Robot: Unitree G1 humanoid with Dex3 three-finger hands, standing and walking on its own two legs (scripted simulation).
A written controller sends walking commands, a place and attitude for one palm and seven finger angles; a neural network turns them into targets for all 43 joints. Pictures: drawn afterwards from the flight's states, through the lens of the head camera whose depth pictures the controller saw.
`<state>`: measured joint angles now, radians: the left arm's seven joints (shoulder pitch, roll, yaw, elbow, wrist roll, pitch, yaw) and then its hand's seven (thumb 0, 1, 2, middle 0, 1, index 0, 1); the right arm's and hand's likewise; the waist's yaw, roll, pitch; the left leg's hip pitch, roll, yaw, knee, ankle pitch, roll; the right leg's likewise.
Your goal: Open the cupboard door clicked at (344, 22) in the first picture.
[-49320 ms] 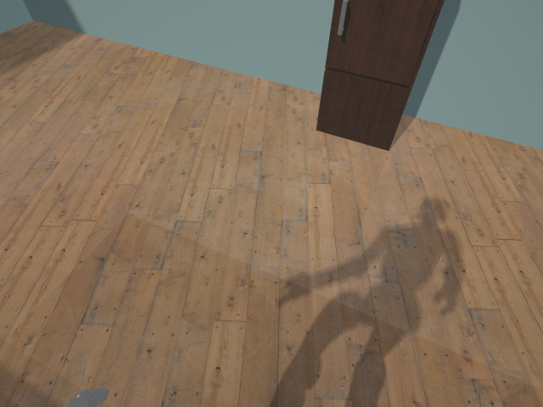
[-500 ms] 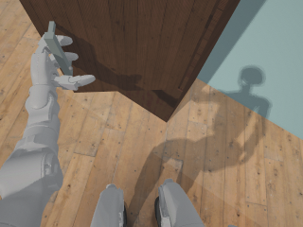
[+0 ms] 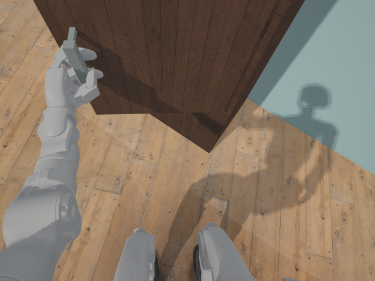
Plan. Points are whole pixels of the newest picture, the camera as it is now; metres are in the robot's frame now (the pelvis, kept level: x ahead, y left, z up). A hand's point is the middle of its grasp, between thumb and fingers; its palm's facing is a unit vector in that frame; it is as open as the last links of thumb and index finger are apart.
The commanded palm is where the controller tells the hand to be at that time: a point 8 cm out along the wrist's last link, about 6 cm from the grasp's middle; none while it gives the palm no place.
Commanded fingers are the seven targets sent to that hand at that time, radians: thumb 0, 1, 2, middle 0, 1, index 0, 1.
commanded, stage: pull the door open along its arc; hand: left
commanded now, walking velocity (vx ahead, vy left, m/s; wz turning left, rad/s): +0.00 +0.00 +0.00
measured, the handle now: (82, 63) +0.56 +0.19 +0.04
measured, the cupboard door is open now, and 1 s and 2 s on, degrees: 39 82 78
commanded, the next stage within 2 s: open thumb and fingers to let go in 0.96 s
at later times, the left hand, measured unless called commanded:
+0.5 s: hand (104, 131) +0.40 +0.14 +0.04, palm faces +0.08 -1.00 +0.05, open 5.9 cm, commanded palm +0.34 +0.17 +0.04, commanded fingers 0.00 0.90 0.90 -0.40 -1.35 -0.40 -1.35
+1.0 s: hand (165, 200) +0.27 +0.03 +0.05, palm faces +0.28 -0.96 -0.05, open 5.9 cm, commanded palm +0.21 +0.07 +0.04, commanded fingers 0.00 0.90 0.90 -0.40 -1.35 -0.40 -1.35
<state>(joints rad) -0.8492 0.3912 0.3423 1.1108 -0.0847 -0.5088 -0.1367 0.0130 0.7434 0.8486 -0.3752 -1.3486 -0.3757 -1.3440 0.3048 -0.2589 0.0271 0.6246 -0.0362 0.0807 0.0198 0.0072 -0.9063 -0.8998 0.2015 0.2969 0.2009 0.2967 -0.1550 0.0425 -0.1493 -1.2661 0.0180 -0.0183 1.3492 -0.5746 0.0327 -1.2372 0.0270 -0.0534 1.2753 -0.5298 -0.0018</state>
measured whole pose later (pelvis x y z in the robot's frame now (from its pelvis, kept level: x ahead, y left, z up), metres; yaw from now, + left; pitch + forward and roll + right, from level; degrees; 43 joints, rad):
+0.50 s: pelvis +0.02 +0.00 +0.03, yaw +0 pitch +24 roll -2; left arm -0.25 0.14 0.13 0.52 -0.17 -0.48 0.00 0.03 0.74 0.77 -0.31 -1.31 -0.34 -1.32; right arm 0.30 -0.24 -0.02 0.56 -0.01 0.07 0.05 0.01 -0.91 -0.90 0.20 0.30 0.20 0.30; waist -0.07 0.03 -0.17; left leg -1.08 0.02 0.02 1.23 -0.58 0.03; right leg -1.07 0.03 -0.01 1.18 -0.53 0.00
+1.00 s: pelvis +0.03 -0.04 +0.03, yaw +4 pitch +20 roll +0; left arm 0.32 -0.05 -0.31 0.11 0.14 -0.38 0.49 0.04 0.69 0.74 -0.30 -1.25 -0.39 -1.34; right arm 0.13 -0.13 0.04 0.53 -0.08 -0.07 0.06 0.01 -0.91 -0.90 0.20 0.30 0.20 0.30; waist -0.01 0.02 -0.22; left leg -0.99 0.01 -0.04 1.22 -0.58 -0.03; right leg -0.98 0.02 -0.07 1.22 -0.59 -0.06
